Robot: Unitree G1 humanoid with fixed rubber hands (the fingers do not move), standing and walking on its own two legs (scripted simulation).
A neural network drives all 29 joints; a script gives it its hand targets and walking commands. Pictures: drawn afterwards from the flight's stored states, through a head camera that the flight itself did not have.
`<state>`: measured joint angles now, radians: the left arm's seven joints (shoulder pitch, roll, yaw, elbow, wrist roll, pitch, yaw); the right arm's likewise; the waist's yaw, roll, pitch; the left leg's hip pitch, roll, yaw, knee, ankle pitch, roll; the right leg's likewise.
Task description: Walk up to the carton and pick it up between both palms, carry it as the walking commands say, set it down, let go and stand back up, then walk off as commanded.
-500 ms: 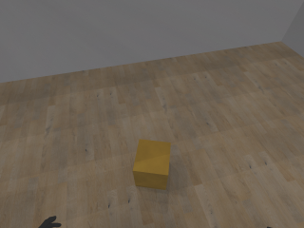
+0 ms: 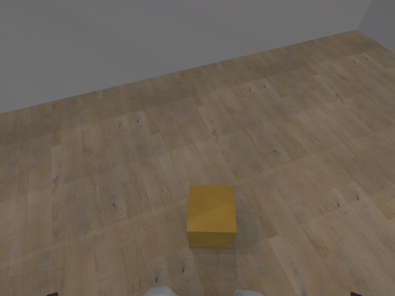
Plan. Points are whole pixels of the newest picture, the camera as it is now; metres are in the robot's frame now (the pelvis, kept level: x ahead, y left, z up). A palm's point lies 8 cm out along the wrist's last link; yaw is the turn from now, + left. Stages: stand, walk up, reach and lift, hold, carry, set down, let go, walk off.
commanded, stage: walk up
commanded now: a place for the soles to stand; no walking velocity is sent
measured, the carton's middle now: (210, 217) +0.50 -0.02 -0.63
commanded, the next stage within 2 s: reach and lift in 1.88 s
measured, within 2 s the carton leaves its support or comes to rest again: neither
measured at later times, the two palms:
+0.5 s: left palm (52, 281) +0.16 +0.32 -0.09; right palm out of the picture +0.11 -0.33 -0.07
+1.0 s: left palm (33, 288) +0.14 +0.35 -0.08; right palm out of the picture +0.08 -0.29 -0.09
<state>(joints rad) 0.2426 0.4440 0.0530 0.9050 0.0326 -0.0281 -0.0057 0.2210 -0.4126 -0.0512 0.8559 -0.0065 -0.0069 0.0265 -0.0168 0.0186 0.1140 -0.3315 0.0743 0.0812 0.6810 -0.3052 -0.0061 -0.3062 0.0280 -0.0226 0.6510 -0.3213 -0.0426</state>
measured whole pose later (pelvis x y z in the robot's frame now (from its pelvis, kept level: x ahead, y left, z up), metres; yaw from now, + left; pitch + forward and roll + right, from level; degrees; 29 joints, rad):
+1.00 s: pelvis +0.03 +0.03 +0.02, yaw -5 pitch -2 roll +0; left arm 0.13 0.43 0.00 1.04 0.01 -0.04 0.01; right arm 0.12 -0.40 -0.04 1.04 -0.02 0.00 0.02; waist -0.01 0.00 0.06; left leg -0.16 0.01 0.11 0.42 -0.23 0.03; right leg -0.19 0.01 0.09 0.44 -0.22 0.02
